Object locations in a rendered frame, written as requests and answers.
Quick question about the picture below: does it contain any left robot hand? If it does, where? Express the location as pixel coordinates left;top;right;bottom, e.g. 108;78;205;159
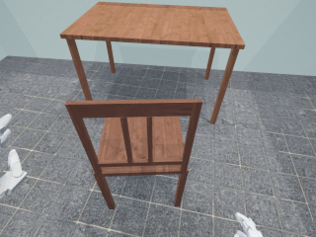
0;114;27;201

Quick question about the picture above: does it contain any chair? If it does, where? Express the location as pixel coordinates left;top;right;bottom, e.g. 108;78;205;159
65;99;202;209

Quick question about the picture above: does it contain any table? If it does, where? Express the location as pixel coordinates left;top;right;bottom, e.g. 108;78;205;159
60;1;245;124

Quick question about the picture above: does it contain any right robot hand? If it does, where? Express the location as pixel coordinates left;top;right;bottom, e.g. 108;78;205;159
234;212;264;237

